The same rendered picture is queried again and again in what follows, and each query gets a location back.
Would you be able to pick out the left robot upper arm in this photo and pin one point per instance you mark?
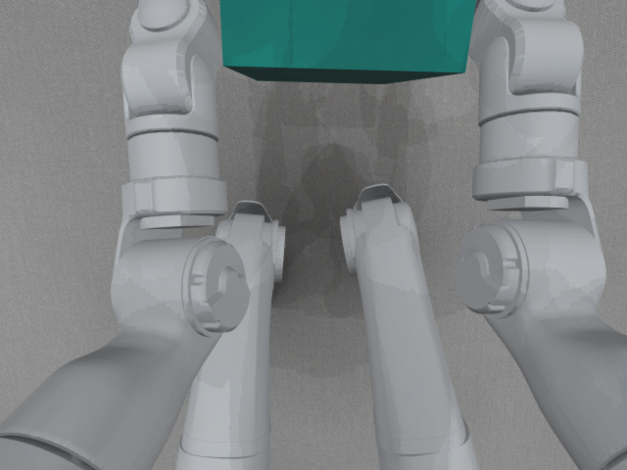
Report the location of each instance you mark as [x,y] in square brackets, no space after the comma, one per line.
[114,409]

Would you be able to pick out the left robot thigh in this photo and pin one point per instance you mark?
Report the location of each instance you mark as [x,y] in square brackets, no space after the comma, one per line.
[227,424]

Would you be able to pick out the right robot shin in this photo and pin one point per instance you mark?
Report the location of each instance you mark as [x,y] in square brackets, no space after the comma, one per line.
[402,210]

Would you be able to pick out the carton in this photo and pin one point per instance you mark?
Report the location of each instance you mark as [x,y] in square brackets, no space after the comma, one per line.
[346,41]

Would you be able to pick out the robot right forearm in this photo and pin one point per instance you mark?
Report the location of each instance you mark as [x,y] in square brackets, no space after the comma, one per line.
[529,60]

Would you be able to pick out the robot left forearm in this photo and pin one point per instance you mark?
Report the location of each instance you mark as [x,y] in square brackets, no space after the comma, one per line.
[170,111]

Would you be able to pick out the right robot upper arm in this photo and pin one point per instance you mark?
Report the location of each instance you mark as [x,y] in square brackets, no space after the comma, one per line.
[538,284]

